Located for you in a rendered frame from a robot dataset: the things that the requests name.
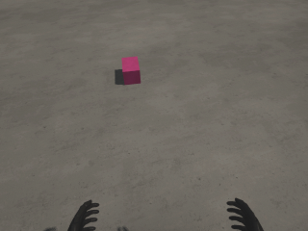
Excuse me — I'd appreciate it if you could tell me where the carton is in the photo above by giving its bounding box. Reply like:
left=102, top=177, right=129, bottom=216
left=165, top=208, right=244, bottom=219
left=121, top=56, right=141, bottom=85

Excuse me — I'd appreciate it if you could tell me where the right robot hand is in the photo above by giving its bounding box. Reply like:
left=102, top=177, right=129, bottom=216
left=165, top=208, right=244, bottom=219
left=226, top=197, right=264, bottom=231

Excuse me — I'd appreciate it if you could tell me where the left robot hand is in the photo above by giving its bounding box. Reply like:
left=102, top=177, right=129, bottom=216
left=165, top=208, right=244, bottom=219
left=67, top=200, right=99, bottom=231

